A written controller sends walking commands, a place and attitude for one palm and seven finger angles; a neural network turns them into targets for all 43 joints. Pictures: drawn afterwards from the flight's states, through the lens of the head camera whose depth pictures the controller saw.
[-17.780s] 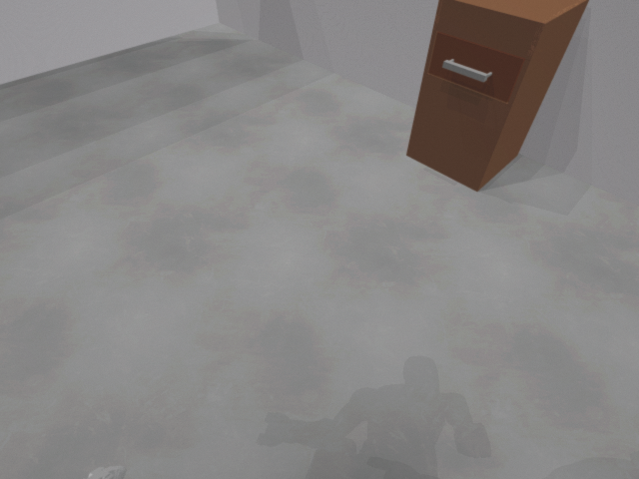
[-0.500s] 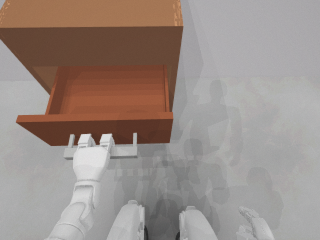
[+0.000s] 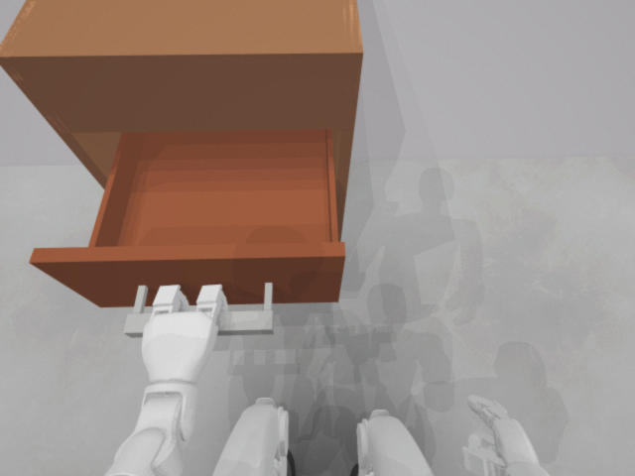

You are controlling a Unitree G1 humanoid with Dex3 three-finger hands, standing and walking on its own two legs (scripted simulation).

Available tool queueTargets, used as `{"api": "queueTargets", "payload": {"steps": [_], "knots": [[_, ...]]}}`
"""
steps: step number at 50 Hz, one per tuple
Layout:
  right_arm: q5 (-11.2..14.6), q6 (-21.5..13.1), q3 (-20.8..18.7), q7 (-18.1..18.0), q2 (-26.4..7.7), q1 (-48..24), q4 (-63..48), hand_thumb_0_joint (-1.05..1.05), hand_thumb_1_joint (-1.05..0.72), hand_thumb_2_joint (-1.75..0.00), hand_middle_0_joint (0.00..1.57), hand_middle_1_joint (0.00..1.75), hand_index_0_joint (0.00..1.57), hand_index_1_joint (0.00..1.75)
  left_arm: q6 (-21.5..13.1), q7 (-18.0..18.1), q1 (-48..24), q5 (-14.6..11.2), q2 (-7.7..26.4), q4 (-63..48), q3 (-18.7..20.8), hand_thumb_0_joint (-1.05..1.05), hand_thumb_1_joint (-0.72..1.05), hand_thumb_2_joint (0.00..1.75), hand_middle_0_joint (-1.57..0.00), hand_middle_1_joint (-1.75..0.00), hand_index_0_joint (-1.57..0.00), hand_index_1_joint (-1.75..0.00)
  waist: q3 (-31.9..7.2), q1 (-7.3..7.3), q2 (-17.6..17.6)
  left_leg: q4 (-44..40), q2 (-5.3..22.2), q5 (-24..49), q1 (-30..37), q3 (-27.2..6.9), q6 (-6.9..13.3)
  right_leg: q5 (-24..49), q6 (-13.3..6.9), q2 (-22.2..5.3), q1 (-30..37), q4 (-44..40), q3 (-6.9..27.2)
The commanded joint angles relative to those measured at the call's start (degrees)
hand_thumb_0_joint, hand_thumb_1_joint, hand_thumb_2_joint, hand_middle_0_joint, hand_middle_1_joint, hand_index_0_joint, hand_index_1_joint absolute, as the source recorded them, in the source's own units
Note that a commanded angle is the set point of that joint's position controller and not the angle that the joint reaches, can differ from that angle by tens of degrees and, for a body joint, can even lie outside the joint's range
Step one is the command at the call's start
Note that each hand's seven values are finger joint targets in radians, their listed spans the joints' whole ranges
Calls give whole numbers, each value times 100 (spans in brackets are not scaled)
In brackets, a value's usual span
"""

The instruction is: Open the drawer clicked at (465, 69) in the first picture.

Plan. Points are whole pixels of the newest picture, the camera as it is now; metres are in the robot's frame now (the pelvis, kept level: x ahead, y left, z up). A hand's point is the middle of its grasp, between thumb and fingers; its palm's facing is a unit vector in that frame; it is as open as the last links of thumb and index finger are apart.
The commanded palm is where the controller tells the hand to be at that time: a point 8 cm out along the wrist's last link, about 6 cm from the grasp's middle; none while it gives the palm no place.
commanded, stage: pull the drawer open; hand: left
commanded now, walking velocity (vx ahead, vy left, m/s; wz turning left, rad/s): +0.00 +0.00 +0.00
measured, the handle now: (203, 307) +0.34 +0.18 -0.07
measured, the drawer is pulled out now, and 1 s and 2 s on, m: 0.21 0.27 0.30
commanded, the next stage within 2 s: open the thumb to release the handle in 1.72 s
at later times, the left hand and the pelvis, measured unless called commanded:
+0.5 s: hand (192, 378) +0.25 +0.18 -0.09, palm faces -0.09 -0.10 -0.99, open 5.9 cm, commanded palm +0.21 +0.18 -0.04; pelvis +0.00 -0.01 -0.01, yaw +0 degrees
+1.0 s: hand (190, 399) +0.22 +0.18 -0.09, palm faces -0.10 -0.11 -0.99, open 6.0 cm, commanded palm +0.18 +0.18 -0.04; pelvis +0.00 -0.01 -0.01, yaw +0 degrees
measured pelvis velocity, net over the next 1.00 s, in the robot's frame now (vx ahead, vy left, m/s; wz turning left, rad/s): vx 0.00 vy -0.01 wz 0.01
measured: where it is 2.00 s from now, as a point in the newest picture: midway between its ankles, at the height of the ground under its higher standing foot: outside the picture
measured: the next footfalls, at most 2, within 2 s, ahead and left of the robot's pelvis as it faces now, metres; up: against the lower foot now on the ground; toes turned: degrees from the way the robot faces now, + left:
none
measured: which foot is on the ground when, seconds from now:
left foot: down 0.00-1.00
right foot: down 0.00-1.00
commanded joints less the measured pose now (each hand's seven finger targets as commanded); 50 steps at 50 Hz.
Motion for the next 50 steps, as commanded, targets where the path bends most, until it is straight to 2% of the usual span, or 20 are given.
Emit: {"api": "queueTargets", "payload": {"steps": [1, 5, 6, 10, 11, 14, 15, 16, 19, 20, 21, 24, 26, 30, 35, 36, 37, 40, 46, 50], "knots": [[-23, -194, -241, -39, -711, -45, -696, 0, -90, -90, 20, 30, 20, 30, -62, 348, 479, -54, 416, -1101, 275, 0, 90, 90, -40, -135, -40, -135, -2200, 186, -123, -768, -177, 2518, 2266, -355, -16, 2781, -161, 58, 1037, -906, 57], [-38, -220, -216, -30, -701, -78, -743, 0, -90, -90, 20, 30, 20, 30, -98, 374, 788, -38, 411, -1208, 282, 0, 90, 90, -40, -135, -40, -135, -2141, 187, -187, -738, -195, 2405, 2189, -338, -14, 2777, -163, 51, 1054, -889, 85], [-50, -230, -214, -37, -701, -109, -732, 0, -90, -90, 20, 30, 20, 30, -99, 381, 785, -39, 494, -1215, 369, 0, 90, 90, -40, -135, -40, -135, -2106, 220, -80, -714, -198, 2435, 2151, -321, -21, 2807, -175, 55, 1029, -879, 99], [-55, -249, -204, -34, -698, -138, -767, 0, -90, -90, 20, 30, 20, 30, -112, 408, 881, -5, 425, -1304, 307, 0, 90, 90, -40, -135, -40, -135, -2102, 199, -108, -696, -211, 2291, 2130, -320, -13, 2688, -167, 43, 996, -874, 98], [-62, -257, -211, -40, -694, -150, -744, 0, -90, -90, 20, 30, 20, 30, -114, 423, 869, -4, 541, -1368, 406, 0, 90, 90, -40, -135, -40, -135, -2147, 244, -46, -684, -206, 2374, 2137, -332, -23, 2727, -183, 55, 996, -831, 102], [-50, -273, -203, -45, -675, -174, -808, 0, -90, -90, 20, 30, 20, 30, -110, 393, 1143, -41, 427, -1406, 319, 0, 90, 90, -40, -135, -40, -135, -2090, 232, -200, -674, -218, 2250, 2090, -314, -9, 2689, -167, 42, 1036, -868, 113], [-49, -273, -197, -47, -684, -216, -807, 0, -90, -90, 20, 30, 20, 30, -120, 386, 1118, -34, 447, -1478, 315, 0, 90, 90, -40, -135, -40, -135, -2106, 221, -173, -666, -218, 2194, 2093, -317, -11, 2626, -163, 44, 981, -863, 133], [-57, -281, -190, -57, -670, -208, -822, 0, -90, -90, 20, 30, 20, 30, -128, 388, 1245, -64, 525, -1504, 430, 0, 90, 90, -40, -135, -40, -135, -2130, 275, -175, -661, -222, 2285, 2069, -332, -18, 2688, -176, 55, 1018, -820, 119], [-50, -294, -175, -51, -654, -235, -874, 0, -90, -90, 20, 30, 20, 30, -146, 375, 1422, -60, 453, -1567, 344, 0, 90, 90, -40, -135, -40, -135, -2074, 280, -184, -654, -233, 2162, 2023, -312, -13, 2619, -177, 44, 1050, -845, 137], [-48, -294, -165, -54, -659, -279, -869, 0, -90, -90, 20, 30, 20, 30, -144, 361, 1376, -46, 420, -1549, 284, 0, 90, 90, -40, -135, -40, -135, -2011, 234, -175, -648, -227, 2099, 2010, -315, -11, 2542, -171, 41, 946, -855, 132], [-54, -302, -167, -62, -661, -262, -864, 0, -90, -90, 20, 30, 20, 30, -159, 360, 1323, -57, 506, -1604, 376, 0, 90, 90, -40, -135, -40, -135, -2033, 241, -180, -639, -224, 2142, 1993, -331, -11, 2573, -177, 46, 961, -833, 145], [-57, -325, -158, -66, -654, -271, -892, 0, -90, -90, 20, 30, 20, 30, -181, 357, 1467, -50, 457, -1614, 331, 0, 90, 90, -40, -135, -40, -135, -1980, 235, -220, -614, -231, 2068, 1957, -309, -6, 2557, -167, 31, 963, -843, 145], [-67, -351, -144, -83, -637, -284, -900, 0, -90, -90, 20, 30, 20, 30, -212, 349, 1661, -76, 553, -1582, 481, 0, 90, 90, -40, -135, -40, -135, -1980, 290, -316, -582, -241, 2098, 1855, -304, -10, 2664, -170, 40, 1021, -813, 175], [-73, -354, -132, -66, -635, -322, -952, 0, -90, -90, 20, 30, 20, 30, -271, 358, 1818, -42, 500, -1758, 398, 0, 90, 90, -40, -135, -40, -135, -2045, 320, -143, -574, -254, 2106, 1916, -281, -19, 2670, -182, 31, 1007, -784, 190], [-74, -358, -115, -69, -633, -330, -984, 0, -90, -90, 20, 30, 20, 30, -288, 342, 1862, -39, 517, -1789, 402, 0, 90, 90, -40, -135, -40, -135, -1990, 289, -244, -543, -252, 1997, 1835, -296, -4, 2531, -172, 32, 956, -778, 184], [-82, -374, -121, -76, -634, -321, -987, 0, -90, -90, 20, 30, 20, 30, -307, 347, 1888, -41, 594, -1843, 490, 0, 90, 90, -40, -135, -40, -135, -2021, 318, -180, -544, -241, 2075, 1860, -312, -14, 2599, -188, 40, 951, -752, 191], [-73, -388, -106, -72, -626, -326, -1008, 0, -90, -90, 20, 30, 20, 30, -304, 333, 2049, -63, 508, -1793, 419, 0, 90, 90, -40, -135, -40, -135, -2008, 331, -174, -543, -252, 2022, 1847, -281, -7, 2585, -178, 26, 989, -779, 187], [-80, -397, -99, -75, -614, -315, -1005, 0, -90, -90, 20, 30, 20, 30, -358, 315, 2180, -95, 585, -1871, 497, 0, 90, 90, -40, -135, -40, -135, -2015, 341, -329, -519, -263, 2015, 1759, -269, -8, 2735, -174, 23, 1092, -774, 249], [-113, -425, -85, -79, -609, -374, -1028, 0, -90, -90, 20, 30, 20, 30, -472, 334, 2328, -44, 697, -1926, 641, 0, 90, 90, -40, -135, -40, -135, -1931, 380, -192, -464, -267, 1942, 1648, -254, -20, 2704, -203, 32, 1012, -737, 348], [-118, -430, -71, -64, -607, -390, -1059, 0, -90, -90, 20, 30, 20, 30, -491, 322, 2448, -51, 622, -1941, 556, 0, 90, 90, -40, -135, -40, -135, -1908, 364, -259, -451, -281, 1870, 1606, -250, -12, 2631, -192, 15, 1013, -739, 317]]}}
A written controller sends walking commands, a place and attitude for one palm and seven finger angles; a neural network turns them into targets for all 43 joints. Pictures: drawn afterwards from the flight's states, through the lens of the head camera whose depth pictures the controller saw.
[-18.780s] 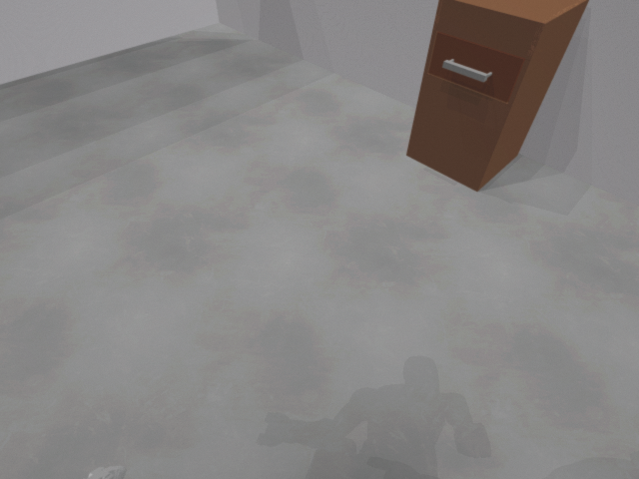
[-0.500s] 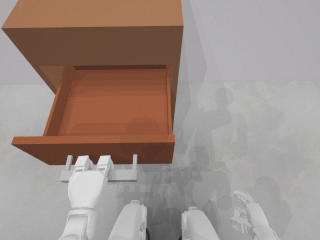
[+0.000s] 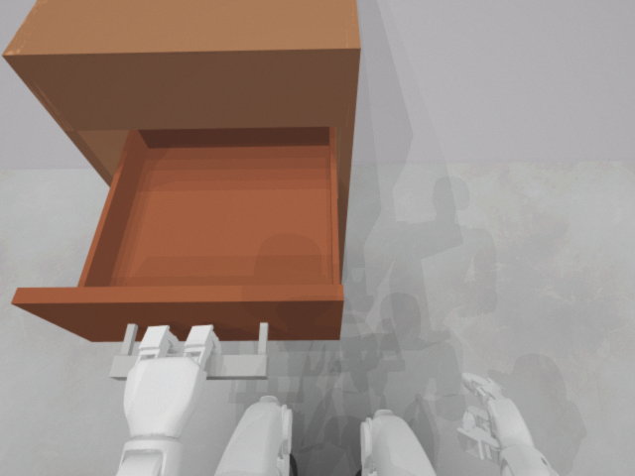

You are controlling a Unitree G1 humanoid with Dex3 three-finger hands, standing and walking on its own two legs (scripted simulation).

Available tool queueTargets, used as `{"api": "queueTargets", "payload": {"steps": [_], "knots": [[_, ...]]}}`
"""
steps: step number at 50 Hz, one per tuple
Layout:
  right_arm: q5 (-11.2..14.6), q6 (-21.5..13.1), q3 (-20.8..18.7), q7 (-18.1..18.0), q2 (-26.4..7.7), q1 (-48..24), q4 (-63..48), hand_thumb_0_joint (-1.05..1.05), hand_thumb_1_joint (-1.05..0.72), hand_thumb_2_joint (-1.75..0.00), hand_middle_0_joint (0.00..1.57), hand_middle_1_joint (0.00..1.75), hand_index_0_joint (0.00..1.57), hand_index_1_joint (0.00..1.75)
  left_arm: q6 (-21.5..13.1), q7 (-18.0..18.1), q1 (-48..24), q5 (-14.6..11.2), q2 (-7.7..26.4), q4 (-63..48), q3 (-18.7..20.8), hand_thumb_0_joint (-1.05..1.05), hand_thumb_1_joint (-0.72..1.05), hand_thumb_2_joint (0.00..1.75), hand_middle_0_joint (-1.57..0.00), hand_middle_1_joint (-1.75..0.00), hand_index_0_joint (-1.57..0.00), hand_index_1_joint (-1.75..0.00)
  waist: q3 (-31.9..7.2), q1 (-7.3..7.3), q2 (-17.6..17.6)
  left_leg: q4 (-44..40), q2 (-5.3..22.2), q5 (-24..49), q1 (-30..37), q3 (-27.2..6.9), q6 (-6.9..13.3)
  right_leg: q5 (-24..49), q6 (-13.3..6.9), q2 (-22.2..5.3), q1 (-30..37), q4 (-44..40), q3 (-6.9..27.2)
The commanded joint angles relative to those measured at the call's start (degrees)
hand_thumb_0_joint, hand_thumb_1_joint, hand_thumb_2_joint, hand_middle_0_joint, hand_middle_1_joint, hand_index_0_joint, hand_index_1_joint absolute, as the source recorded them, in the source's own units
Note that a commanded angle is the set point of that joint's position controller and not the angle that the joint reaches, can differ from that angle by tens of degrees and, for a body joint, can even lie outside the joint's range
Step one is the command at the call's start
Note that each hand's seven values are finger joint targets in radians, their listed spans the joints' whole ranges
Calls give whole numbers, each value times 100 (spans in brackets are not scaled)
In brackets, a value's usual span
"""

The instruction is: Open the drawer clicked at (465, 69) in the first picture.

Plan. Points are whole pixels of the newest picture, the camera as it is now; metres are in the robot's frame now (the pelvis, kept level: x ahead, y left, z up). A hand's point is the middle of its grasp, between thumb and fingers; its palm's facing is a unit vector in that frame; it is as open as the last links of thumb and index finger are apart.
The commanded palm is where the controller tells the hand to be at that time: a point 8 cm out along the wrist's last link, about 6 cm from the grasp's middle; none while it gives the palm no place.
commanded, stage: pull the drawer open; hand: left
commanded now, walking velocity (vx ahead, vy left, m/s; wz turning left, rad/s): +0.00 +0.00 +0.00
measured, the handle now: (194, 349) +0.28 +0.19 -0.06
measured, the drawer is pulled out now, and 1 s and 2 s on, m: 0.27 0.30 0.30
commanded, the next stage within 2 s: open the thumb to release the handle in 0.72 s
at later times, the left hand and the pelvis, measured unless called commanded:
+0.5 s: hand (183, 412) +0.20 +0.19 -0.08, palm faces -0.12 -0.11 -0.99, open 6.0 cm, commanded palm +0.16 +0.19 -0.03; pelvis +0.00 -0.01 -0.01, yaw +0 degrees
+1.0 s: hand (173, 414) +0.20 +0.20 -0.08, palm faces -0.08 -0.08 -0.99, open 6.3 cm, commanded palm +0.18 +0.19 -0.03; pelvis -0.01 -0.01 -0.01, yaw +1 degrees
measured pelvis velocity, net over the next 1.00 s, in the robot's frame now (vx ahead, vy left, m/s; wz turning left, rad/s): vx -0.01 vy -0.01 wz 0.02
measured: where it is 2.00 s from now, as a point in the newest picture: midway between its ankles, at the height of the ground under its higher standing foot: outside the picture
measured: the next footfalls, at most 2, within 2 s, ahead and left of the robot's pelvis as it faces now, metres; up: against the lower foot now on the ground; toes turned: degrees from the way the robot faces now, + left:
none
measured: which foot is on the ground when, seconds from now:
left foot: down 0.00-1.00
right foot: down 0.00-1.00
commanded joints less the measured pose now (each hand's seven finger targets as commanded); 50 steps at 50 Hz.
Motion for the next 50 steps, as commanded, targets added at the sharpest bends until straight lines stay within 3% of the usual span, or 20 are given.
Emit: {"api": "queueTargets", "payload": {"steps": [1, 7, 11, 15, 18, 24, 25, 27, 35, 38, 40, 41, 42, 43, 50], "knots": [[-11, -233, -211, -23, -592, -251, -799, 0, -90, -90, 20, 30, 20, 30, 5, 292, 946, -123, 642, -818, 486, 0, 90, 90, -40, -135, -40, -135, -1820, 228, -198, -777, -281, 2045, 1785, -259, 87, 2824, -90, 15, 1184, -1132, 328], [-11, -274, -196, -36, -582, -261, -820, 0, -90, -90, 20, 30, 20, 30, -53, 252, 1039, -156, 612, -879, 441, 0, 90, 90, -40, -135, -40, -135, -1789, 206, -339, -722, -288, 1924, 1677, -232, 106, 2835, -57, -19, 1224, -1151, 367], [-24, -283, -183, -30, -578, -282, -881, 0, -90, -90, 20, 30, 20, 30, -127, 251, 1260, -149, 662, -1004, 498, 0, 90, 90, -40, -135, -40, -135, -1868, 281, -145, -738, -296, 2014, 1758, -252, 92, 2801, -97, 3, 1141, -1085, 351], [-24, -281, -176, -32, -580, -282, -881, 0, -90, -90, 20, 30, 20, 30, -135, 230, 1265, -159, 639, -944, 480, 0, 90, 90, -40, -135, -40, -135, -1755, 229, -372, -698, -293, 1794, 1614, -227, 105, 2634, -64, -12, 1133, -1147, 398], [-32, -310, -163, -35, -563, -299, -894, 0, -90, -90, 20, 30, 20, 30, -211, 238, 1431, -158, 685, -1004, 535, 0, 90, 90, -40, -135, -40, -135, -1856, 310, -247, -687, -312, 1886, 1619, -212, 92, 2811, -81, -16, 1201, -1093, 454], [-34, -332, -160, -22, -566, -312, -951, 0, -90, -90, 20, 30, 20, 30, -221, 194, 1506, -180, 572, -1106, 374, 0, 90, 90, -40, -135, -40, -135, -1771, 245, -288, -688, -297, 1833, 1649, -230, 116, 2719, -78, -29, 1124, -1135, 391], [-31, -337, -156, -26, -547, -301, -930, 0, -90, -90, 20, 30, 20, 30, -245, 187, 1521, -185, 645, -1095, 462, 0, 90, 90, -40, -135, -40, -135, -1808, 268, -400, -659, -309, 1806, 1577, -217, 109, 2777, -62, -34, 1188, -1129, 469], [-35, -352, -153, -31, -538, -320, -947, 0, -90, -90, 20, 30, 20, 30, -315, 197, 1678, -186, 719, -1129, 560, 0, 90, 90, -40, -135, -40, -135, -1799, 343, -302, -667, -312, 1863, 1552, -222, 91, 2842, -99, -23, 1225, -1066, 467], [-57, -365, -132, 8, -541, -344, -1004, 0, -90, -90, 20, 30, 20, 30, -389, 156, 1819, -158, 631, -1218, 441, 0, 90, 90, -40, -135, -40, -135, -1740, 300, -304, -641, -313, 1772, 1579, -239, 99, 2644, -95, -21, 1027, -1071, 451], [-58, -380, -133, -1, -528, -350, -1016, 0, -90, -90, 20, 30, 20, 30, -444, 162, 1975, -180, 709, -1248, 565, 0, 90, 90, -40, -135, -40, -135, -1813, 363, -296, -618, -316, 1846, 1568, -225, 90, 2819, -103, -21, 1097, -1025, 499], [-62, -363, -133, 12, -533, -358, -1025, 0, -90, -90, 20, 30, 20, 30, -436, 149, 1914, -176, 684, -1287, 519, 0, 90, 90, -40, -135, -40, -135, -1775, 330, -345, -618, -316, 1799, 1533, -230, 91, 2782, -98, -26, 1081, -1048, 535], [-91, -295, -191, -40, -622, -286, -780, 0, -90, -90, 20, 30, 20, 30, -411, 300, 190, -1, 1162, -1301, 853, 0, 90, 90, -40, -135, -40, -135, -1577, -35, -354, -411, -220, 1679, 1350, -267, 118, 2634, -49, -66, 645, -997, 523], [-90, -332, -218, -70, -605, -245, -784, 0, -90, -90, 20, 30, 20, 30, -429, 367, 227, 32, 1009, -1299, 858, 0, 83, 87, -40, -134, -40, -134, -1733, 99, -222, -414, -244, 1602, 1359, -222, 115, 2464, -24, -82, 769, -981, 436], [-84, -361, -211, -79, -591, -266, -766, 0, -90, -90, 20, 30, 20, 30, -417, 395, 411, 54, 977, -1036, 865, 0, 76, 84, -39, -134, -39, -134, -1747, 139, -187, -439, -265, 1590, 1429, -219, 100, 2351, -43, -62, 691, -992, 425], [-5, -350, -262, -126, -621, -235, -746, 0, -90, -90, 20, 30, 20, 30, -145, 314, 288, -176, 796, -1042, 571, 0, 27, 63, -35, -128, -35, -128, -1981, 93, -365, -581, -274, 1578, 1549, -208, 133, 2325, 2, -93, 1013, -1189, 391]]}}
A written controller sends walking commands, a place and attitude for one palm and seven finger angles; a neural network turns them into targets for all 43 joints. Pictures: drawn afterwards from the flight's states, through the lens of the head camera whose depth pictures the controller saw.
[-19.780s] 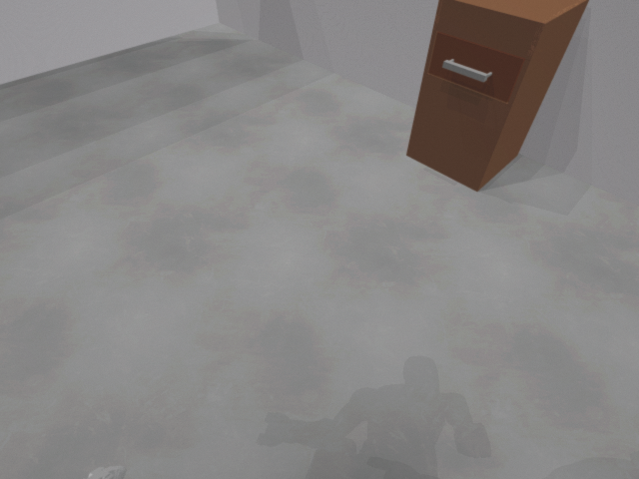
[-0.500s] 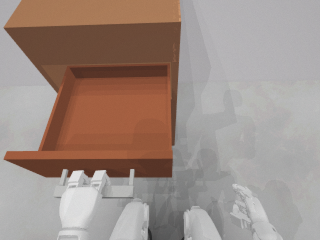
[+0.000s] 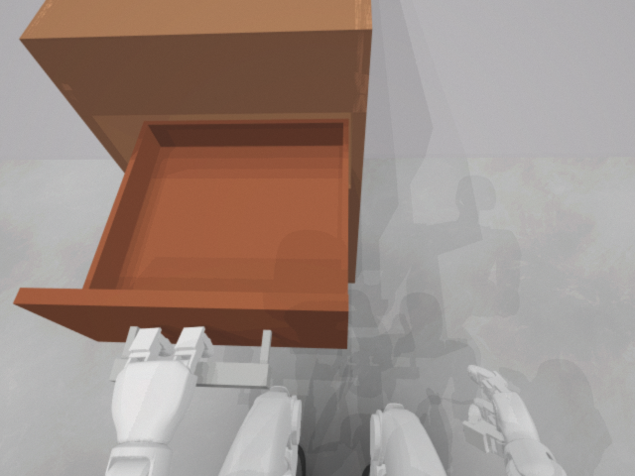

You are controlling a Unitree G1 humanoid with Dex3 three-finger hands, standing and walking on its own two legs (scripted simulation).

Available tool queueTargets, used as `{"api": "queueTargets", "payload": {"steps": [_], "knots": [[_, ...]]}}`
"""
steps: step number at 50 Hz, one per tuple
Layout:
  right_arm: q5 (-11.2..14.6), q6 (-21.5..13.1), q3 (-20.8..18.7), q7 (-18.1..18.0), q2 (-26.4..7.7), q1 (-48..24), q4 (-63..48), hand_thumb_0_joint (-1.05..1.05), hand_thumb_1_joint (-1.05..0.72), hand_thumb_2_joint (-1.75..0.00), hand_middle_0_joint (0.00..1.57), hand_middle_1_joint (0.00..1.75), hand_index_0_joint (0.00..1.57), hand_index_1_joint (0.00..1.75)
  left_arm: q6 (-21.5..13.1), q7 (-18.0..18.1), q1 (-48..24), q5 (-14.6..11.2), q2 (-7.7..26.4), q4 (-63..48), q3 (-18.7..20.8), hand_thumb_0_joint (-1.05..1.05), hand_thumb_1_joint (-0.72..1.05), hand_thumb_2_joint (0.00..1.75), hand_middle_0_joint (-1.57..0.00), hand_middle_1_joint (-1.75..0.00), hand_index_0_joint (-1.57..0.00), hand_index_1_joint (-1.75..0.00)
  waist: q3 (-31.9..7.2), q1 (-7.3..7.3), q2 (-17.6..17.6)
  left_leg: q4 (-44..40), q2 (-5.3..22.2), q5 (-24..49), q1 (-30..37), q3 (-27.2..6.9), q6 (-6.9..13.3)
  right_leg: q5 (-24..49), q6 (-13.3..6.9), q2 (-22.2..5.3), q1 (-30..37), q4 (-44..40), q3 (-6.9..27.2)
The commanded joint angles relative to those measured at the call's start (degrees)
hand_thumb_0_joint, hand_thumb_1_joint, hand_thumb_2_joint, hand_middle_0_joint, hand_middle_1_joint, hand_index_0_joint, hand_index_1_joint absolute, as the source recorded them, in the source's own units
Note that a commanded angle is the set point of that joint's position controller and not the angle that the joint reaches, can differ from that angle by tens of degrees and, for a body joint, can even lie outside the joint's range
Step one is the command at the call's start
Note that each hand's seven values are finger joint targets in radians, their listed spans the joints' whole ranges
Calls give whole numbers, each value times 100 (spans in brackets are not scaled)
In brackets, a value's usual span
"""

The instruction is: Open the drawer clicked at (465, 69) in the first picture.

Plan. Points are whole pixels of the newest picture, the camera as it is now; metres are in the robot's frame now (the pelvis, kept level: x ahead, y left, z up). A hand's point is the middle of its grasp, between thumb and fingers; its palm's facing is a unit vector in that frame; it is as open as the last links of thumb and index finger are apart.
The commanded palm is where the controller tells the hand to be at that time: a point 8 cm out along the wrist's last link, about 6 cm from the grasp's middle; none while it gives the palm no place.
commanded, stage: open the thumb to release the handle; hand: left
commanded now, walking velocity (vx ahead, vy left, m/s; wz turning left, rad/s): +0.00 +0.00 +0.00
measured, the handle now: (195, 355) +0.26 +0.19 -0.05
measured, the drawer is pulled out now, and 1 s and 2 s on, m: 0.30 0.30 0.30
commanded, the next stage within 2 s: lift the hand off the handle in 0.32 s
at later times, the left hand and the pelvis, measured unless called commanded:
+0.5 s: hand (174, 396) +0.21 +0.21 -0.06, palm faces -0.07 -0.09 -0.99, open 13.6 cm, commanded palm +0.20 +0.20 -0.01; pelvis -0.01 +0.01 +0.01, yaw +0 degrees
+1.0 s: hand (174, 390) +0.22 +0.21 -0.05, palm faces -0.09 -0.10 -0.99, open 13.5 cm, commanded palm +0.21 +0.19 +0.01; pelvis -0.02 +0.01 +0.02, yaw +0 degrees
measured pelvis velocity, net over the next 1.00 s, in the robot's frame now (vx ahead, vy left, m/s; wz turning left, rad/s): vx -0.02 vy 0.01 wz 0.00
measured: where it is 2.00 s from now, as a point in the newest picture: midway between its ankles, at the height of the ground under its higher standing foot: outside the picture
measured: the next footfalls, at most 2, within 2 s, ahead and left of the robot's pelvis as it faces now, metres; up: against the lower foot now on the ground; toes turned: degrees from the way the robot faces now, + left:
none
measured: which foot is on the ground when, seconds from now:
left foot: down 0.00-1.00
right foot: down 0.00-1.00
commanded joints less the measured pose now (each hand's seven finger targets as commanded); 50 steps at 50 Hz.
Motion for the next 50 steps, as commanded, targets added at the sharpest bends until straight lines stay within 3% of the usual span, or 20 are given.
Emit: {"api": "queueTargets", "payload": {"steps": [1, 5, 11, 14, 21, 25, 36, 38, 41, 43, 47, 50], "knots": [[52, -211, -188, -65, -541, -160, -800, 0, -90, -90, 20, 30, 20, 30, 204, 167, 24, -183, 584, -867, 261, 0, 20, 60, -35, -127, -35, -127, -1968, -188, -418, -871, -206, 1547, 1862, -155, 223, 2339, 87, -49, 1330, -1559, 441], [83, -211, -174, -116, -549, -147, -738, 0, -90, -90, 20, 30, 20, 30, 196, 77, -219, -200, 629, -855, 103, 0, -8, 48, -33, -124, -33, -124, -1793, -248, -424, -879, -205, 1317, 1759, -129, 241, 2046, 106, -67, 1317, -1690, 499], [62, -214, -177, -125, -516, -161, -643, 0, -90, -90, 20, 30, 20, 30, 101, 158, -269, -149, 832, -614, 394, 0, -50, 30, -30, -120, -30, -120, -1721, -155, -314, -837, -190, 1252, 1620, -118, 227, 1910, 72, -46, 1280, -1683, 526], [62, -210, -200, -102, -514, -180, -681, 0, -90, -90, 20, 30, 20, 30, 122, 204, -171, -166, 747, -663, 352, 0, -50, 30, -30, -120, -30, -120, -1707, -117, -194, -897, -201, 1203, 1667, -112, 217, 1798, 60, -47, 1302, -1710, 498], [81, -208, -202, -121, -549, -228, -654, 0, -90, -90, 20, 30, 20, 30, 257, 205, -577, -185, 659, -659, 195, 0, -50, 30, -30, -120, -30, -120, -1598, -244, -252, -1017, -163, 1023, 1758, -183, 239, 1344, 63, -27, 1067, -1821, 414], [103, -214, -225, -132, -556, -172, -618, 0, -90, -90, 20, 30, 20, 30, 300, 222, -780, -135, 583, -683, 43, 0, -50, 30, -30, -120, -30, -120, -1763, -247, -170, -1074, -159, 1133, 1982, -212, 237, 1396, 64, -25, 996, -1767, 307], [119, -192, -217, -159, -565, -139, -523, 0, -90, -90, 20, 30, 20, 30, 490, 284, -1332, -99, 567, -320, 5, 0, -50, 30, -30, -120, -30, -120, -1591, -324, -244, -1210, -126, 1026, 2034, -267, 226, 1193, 60, -11, 871, -1852, 221], [132, -208, -230, -159, -558, -145, -533, 0, -90, -90, 20, 30, 20, 30, 496, 313, -1543, -92, 523, -512, -110, 0, -50, 30, -30, -120, -30, -120, -1773, -323, -78, -1268, -132, 1008, 2200, -270, 229, 1142, 69, -27, 904, -1873, 195], [145, -203, -231, -179, -562, -114, -563, 0, -90, -90, 20, 30, 20, 30, 552, 322, -1507, -145, 642, -653, -19, 0, -50, 30, -30, -120, -30, -120, -1876, -287, -73, -1398, -129, 1131, 2401, -301, 219, 1234, 59, -17, 1041, -1943, 182], [165, -199, -231, -180, -561, -124, -587, 0, -90, -90, 20, 30, 20, 30, 575, 305, -1584, -167, 514, -732, -178, 0, -50, 30, -30, -120, -30, -120, -1797, -333, 18, -1480, -130, 1114, 2529, -304, 214, 1217, 67, -16, 1051, -2022, 175], [173, -209, -222, -213, -545, -90, -588, 0, -90, -90, 20, 30, 20, 30, 569, 273, -1388, -247, 590, -803, -89, 0, -50, 30, -30, -120, -30, -120, -1888, -307, -106, -1567, -122, 1255, 2659, -282, 221, 1359, 78, -13, 1273, -2104, 179], [167, -207, -217, -217, -544, -89, -607, 0, -90, -90, 20, 30, 20, 30, 519, 266, -1254, -238, 601, -849, -73, 0, -50, 30, -30, -120, -30, -120, -1704, -303, -79, -1634, -124, 1294, 2721, -272, 219, 1410, 61, 4, 1325, -2187, 180]]}}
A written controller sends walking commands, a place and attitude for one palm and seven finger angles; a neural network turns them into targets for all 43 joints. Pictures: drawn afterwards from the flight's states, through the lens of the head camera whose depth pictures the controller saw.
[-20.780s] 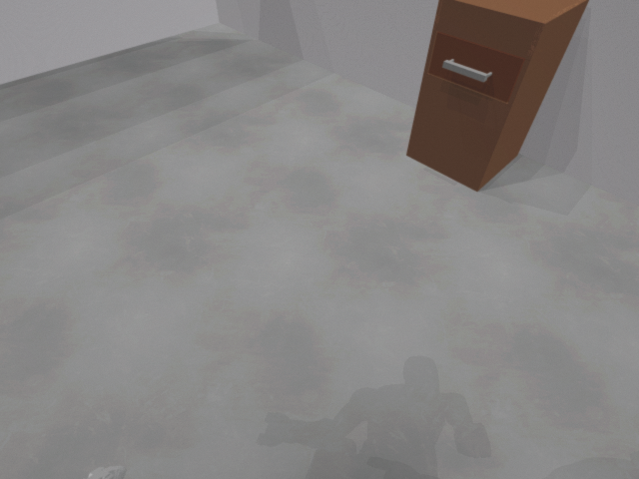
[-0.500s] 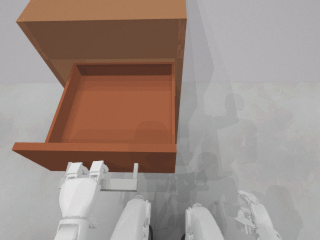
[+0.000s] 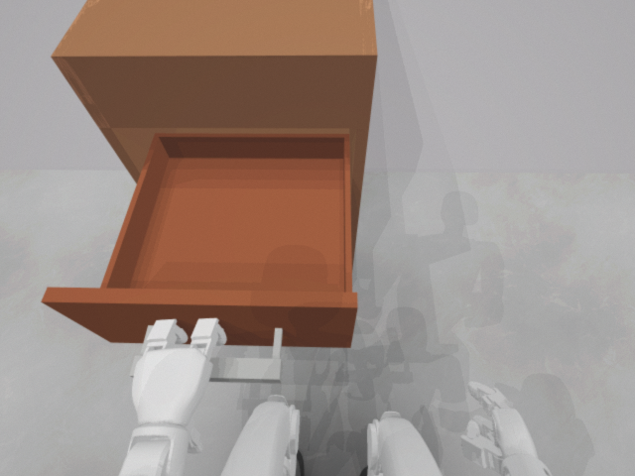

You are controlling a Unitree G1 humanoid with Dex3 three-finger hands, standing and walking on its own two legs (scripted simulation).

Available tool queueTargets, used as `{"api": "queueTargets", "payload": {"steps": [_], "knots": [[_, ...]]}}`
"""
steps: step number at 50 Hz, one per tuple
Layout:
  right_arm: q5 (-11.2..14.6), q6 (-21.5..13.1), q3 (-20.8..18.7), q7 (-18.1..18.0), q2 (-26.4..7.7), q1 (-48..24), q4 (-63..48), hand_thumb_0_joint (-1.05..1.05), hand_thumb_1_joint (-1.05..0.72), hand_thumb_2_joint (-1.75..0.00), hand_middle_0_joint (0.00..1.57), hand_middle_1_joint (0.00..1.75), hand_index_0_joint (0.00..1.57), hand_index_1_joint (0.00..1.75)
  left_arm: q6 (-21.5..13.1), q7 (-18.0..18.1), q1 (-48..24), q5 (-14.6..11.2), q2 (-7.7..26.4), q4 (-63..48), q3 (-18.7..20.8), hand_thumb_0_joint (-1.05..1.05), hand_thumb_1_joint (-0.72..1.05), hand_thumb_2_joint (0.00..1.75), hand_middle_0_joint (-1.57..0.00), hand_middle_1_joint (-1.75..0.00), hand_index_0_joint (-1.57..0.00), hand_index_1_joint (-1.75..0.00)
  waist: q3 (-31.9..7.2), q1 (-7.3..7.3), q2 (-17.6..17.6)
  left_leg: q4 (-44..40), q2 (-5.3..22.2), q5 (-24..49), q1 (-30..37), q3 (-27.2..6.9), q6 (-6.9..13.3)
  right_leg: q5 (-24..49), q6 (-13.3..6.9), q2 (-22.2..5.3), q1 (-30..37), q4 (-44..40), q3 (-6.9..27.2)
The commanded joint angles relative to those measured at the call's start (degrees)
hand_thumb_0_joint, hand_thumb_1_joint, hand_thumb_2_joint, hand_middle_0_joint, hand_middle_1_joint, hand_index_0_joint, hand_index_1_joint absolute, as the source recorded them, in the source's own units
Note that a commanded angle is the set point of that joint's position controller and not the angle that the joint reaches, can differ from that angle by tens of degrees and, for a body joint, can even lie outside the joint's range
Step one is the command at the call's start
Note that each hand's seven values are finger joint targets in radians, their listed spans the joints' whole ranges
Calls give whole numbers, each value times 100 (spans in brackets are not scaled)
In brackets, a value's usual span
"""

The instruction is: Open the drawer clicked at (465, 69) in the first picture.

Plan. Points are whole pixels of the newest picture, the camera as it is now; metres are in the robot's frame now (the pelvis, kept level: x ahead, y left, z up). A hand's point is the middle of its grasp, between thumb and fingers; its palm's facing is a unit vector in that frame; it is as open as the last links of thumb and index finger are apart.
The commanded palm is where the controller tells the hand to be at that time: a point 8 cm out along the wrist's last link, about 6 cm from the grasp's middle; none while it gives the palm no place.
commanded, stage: lift the hand off the handle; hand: left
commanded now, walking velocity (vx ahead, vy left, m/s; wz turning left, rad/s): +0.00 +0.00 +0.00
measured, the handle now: (211, 351) +0.28 +0.17 -0.07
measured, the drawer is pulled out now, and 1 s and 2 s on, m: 0.30 0.30 0.30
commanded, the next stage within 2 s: none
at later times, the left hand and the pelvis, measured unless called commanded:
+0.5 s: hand (180, 379) +0.24 +0.20 -0.04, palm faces -0.08 -0.11 -0.99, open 13.5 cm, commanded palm +0.22 +0.19 +0.03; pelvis +0.02 +0.00 +0.03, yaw +0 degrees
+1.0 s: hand (172, 370) +0.24 +0.19 +0.01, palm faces -0.04 -0.12 -0.99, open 13.6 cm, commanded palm +0.22 +0.18 +0.06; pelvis +0.03 +0.00 +0.05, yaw +0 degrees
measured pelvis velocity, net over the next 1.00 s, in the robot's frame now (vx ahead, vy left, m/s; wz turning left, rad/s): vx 0.03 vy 0.00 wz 0.00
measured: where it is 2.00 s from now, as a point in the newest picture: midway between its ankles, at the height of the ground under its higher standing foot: outside the picture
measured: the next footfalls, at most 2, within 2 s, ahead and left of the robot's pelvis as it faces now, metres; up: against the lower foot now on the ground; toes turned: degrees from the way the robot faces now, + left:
none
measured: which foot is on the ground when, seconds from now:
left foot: down 0.00-1.00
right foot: down 0.00-1.00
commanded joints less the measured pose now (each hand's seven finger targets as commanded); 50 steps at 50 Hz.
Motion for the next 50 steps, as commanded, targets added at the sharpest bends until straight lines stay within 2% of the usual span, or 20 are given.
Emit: {"api": "queueTargets", "payload": {"steps": [1, 4, 5, 8, 9, 11, 14, 16, 24, 26, 28, 32, 35, 39, 41, 43, 47, 48, 49, 50], "knots": [[-22, -216, -224, -47, -662, -255, -804, 0, -90, -90, 20, 30, 20, 30, -77, 391, -554, 2, 639, -1394, 500, 0, -50, 30, -30, -120, -30, -120, -1841, -127, -100, -1104, -62, 1008, 2241, -197, 94, 1065, -90, 34, 763, -1491, 234], [-30, -187, -222, -9, -658, -253, -825, 0, -90, -90, 20, 30, 20, 30, -67, 369, -327, -4, 557, -1326, 478, 0, -50, 30, -30, -120, -30, -120, -1761, -132, -141, -1163, -72, 998, 2292, -160, 92, 1086, -79, 36, 838, -1572, 217], [-25, -180, -228, -9, -672, -257, -837, 0, -90, -90, 20, 30, 20, 30, -58, 369, -384, -11, 569, -1317, 487, 0, -50, 30, -30, -120, -30, -120, -1615, -168, -168, -1192, -66, 927, 2284, -172, 89, 1014, -81, 37, 808, -1620, 214], [-24, -163, -233, 0, -682, -257, -852, 0, -90, -90, 20, 30, 20, 30, -51, 371, -493, 15, 538, -1435, 420, 0, -50, 30, -30, -120, -30, -120, -1604, -152, -24, -1283, -60, 1030, 2421, -190, 84, 1106, -101, 45, 853, -1636, 199], [-26, -166, -223, 20, -676, -246, -882, 0, -90, -90, 20, 30, 20, 30, -45, 357, -436, 6, 484, -1484, 353, 0, -50, 30, -30, -120, -30, -120, -1723, -150, -7, -1306, -69, 1076, 2493, -178, 90, 1129, -94, 37, 909, -1653, 196], [-25, -157, -229, 12, -689, -212, -916, 0, -90, -90, 20, 30, 20, 30, -25, 328, -189, -53, 604, -1498, 522, 0, -50, 30, -30, -120, -30, -120, -1729, -105, -134, -1346, -68, 1209, 2528, -179, 93, 1316, -106, 44, 1091, -1700, 205], [-25, -122, -215, 38, -680, -239, -954, 0, -90, -90, 20, 30, 20, 30, -33, 283, -139, -36, 480, -1545, 357, 0, -50, 30, -30, -120, -30, -120, -1598, -175, -168, -1404, -64, 1179, 2589, -168, 92, 1294, -83, 34, 1069, -1771, 191], [-26, -111, -215, 27, -691, -211, -958, 0, -90, -90, 20, 30, 20, 30, -26, 281, -51, -35, 614, -1520, 519, 0, -50, 30, -30, -120, -30, -120, -1548, -125, -158, -1437, -70, 1214, 2582, -147, 94, 1386, -103, 46, 1200, -1812, 229], [-13, -72, -209, 54, -692, -186, -1042, 0, -90, -90, 20, 30, 20, 30, -39, 217, -182, -62, 573, -1721, 432, 0, -50, 30, -30, -120, -30, -120, -1530, -163, -156, -1600, -73, 1266, 2840, -128, 95, 1453, -77, 36, 1365, -1974, 246], [-11, -79, -209, 44, -687, -161, -1069, 0, -90, -90, 20, 30, 20, 30, -47, 206, 42, -99, 679, -1784, 554, 0, -50, 30, -30, -120, -30, -120, -1560, -108, -138, -1639, -78, 1380, 2897, -111, 97, 1623, -97, 39, 1550, -2000, 245], [-16, -59, -206, 60, -679, -174, -1099, 0, -90, -90, 20, 30, 20, 30, -58, 179, 31, -89, 538, -1789, 395, 0, -50, 30, -30, -120, -30, -120, -1442, -176, -163, -1648, -84, 1356, 2919, -101, 102, 1645, -79, 28, 1547, -2062, 251], [-20, -32, -195, 101, -684, -163, -1124, 0, -90, -90, 20, 30, 20, 30, -57, 147, 156, -69, 560, -1847, 413, 0, -50, 30, -30, -120, -30, -120, -1473, -149, -115, -1741, -75, 1489, 3094, -120, 85, 1692, -90, 57, 1566, -2073, 238], [-1, -12, -204, 110, -686, -161, -1168, 0, -90, -90, 20, 30, 20, 30, -18, 112, 130, -100, 525, -1889, 352, 0, -50, 30, -30, -120, -30, -120, -1271, -169, -208, -1841, -77, 1397, 3102, -128, 90, 1642, -89, 51, 1654, -2192, 228], [11, -14, -197, 141, -674, -138, -1213, 0, -90, -90, 20, 30, 20, 30, -6, 64, 150, -105, 483, -2014, 258, 0, -50, 30, -30, -120, -30, -120, -1368, -158, -172, -1926, -82, 1473, 3269, -101, 98, 1696, -81, 35, 1784, -2276, 244], [20, 1, -185, 132, -678, -134, -1214, 0, -90, -90, 20, 30, 20, 30, 23, 39, 314, -137, 586, -1916, 387, 0, -50, 30, -30, -120, -30, -120, -1231, -134, -301, -1991, -86, 1488, 3221, -93, 97, 1810, -91, 48, 1936, -2350, 268], [29, 13, -193, 134, -674, -132, -1200, 0, -90, -90, 20, 30, 20, 30, 14, 36, 184, -122, 561, -1941, 349, 0, -50, 30, -30, -120, -30, -120, -1174, -165, -286, -2021, -92, 1401, 3226, -77, 100, 1745, -73, 35, 1961, -2397, 284], [34, 19, -179, 171, -667, -120, -1249, 0, -90, -90, 20, 30, 20, 30, 19, 10, 478, -133, 648, -2005, 463, 0, -50, 30, -30, -120, -30, -120, -1234, -85, -227, -2114, -104, 1572, 3373, -36, 77, 1976, -85, 48, 2154, -2445, 336], [47, 24, -189, 169, -657, -145, -1283, 0, -90, -90, 20, 30, 20, 30, 20, -18, 550, -177, 541, -2057, 356, 0, -50, 30, -30, -120, -30, -120, -1116, -102, -233, -2141, -107, 1544, 3384, -34, 90, 2021, -88, 38, 2241, -2510, 323], [46, 26, -178, 191, -658, -141, -1280, 0, -90, -90, 20, 30, 20, 30, 12, -32, 579, -174, 594, -2049, 415, 0, -50, 30, -30, -120, -30, -120, -1124, -102, -276, -2158, -108, 1554, 3395, -25, 87, 2005, -80, 44, 2217, -2526, 339], [61, 34, -178, 185, -658, -163, -1294, 0, -90, -90, 20, 30, 20, 30, 28, -48, 677, -188, 605, -1989, 433, 0, -50, 30, -30, -120, -30, -120, -952, -96, -270, -2199, -111, 1468, 3343, -26, 84, 1950, -85, 45, 2260, -2571, 328]]}}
